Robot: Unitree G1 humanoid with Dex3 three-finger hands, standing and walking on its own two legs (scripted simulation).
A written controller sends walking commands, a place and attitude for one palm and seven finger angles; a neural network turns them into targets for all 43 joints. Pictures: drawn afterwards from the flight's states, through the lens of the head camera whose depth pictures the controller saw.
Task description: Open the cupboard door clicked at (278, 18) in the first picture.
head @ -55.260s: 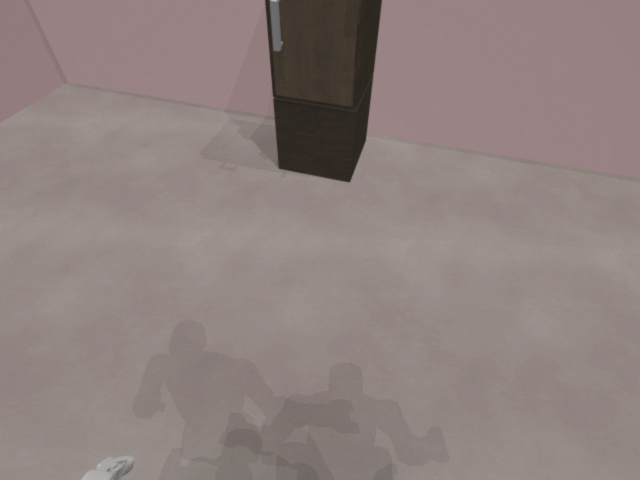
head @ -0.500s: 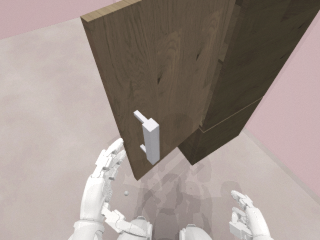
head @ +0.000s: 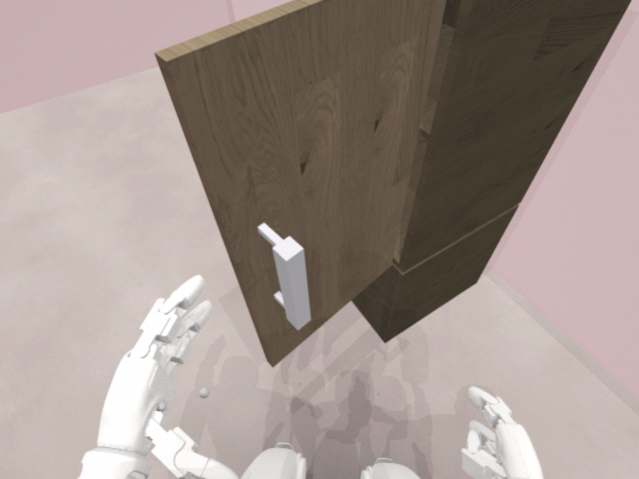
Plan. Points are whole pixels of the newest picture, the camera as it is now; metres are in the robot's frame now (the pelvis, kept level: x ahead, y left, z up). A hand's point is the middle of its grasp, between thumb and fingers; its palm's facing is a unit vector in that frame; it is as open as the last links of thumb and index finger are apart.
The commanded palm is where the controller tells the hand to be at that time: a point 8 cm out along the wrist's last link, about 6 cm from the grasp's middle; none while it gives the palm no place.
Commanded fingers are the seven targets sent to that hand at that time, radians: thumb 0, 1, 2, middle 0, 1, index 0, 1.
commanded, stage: draw the hand back to the body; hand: left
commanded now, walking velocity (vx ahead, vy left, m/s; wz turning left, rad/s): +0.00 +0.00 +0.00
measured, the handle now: (283, 278) +0.36 +0.07 +0.05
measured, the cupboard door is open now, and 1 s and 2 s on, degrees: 100 100 100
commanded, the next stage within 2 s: step back with the hand held close in 1.36 s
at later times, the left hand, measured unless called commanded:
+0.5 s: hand (85, 366) +0.20 +0.22 +0.15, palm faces +0.15 -0.94 -0.31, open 14.7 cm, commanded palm +0.17 +0.27 +0.18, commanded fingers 0.00 0.09 0.56 -0.17 -0.30 -0.17 -0.30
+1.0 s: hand out of the picture +0.23 +0.30 +0.26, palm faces +0.42 -0.80 -0.42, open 8.9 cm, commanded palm +0.18 +0.34 +0.27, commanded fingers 0.00 0.90 0.90 -0.20 -0.30 -0.20 -0.30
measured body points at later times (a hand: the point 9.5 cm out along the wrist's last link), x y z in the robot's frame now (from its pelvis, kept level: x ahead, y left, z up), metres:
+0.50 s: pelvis +0.02 +0.03 +0.06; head +0.02 +0.01 +0.51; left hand +0.19 +0.26 +0.17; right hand +0.20 -0.20 -0.01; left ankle +0.03 +0.10 -0.64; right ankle +0.01 -0.07 -0.64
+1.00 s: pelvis +0.04 +0.04 +0.09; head +0.02 +0.03 +0.54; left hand +0.20 +0.34 +0.28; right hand +0.22 -0.18 +0.02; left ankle +0.03 +0.10 -0.64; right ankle +0.01 -0.07 -0.64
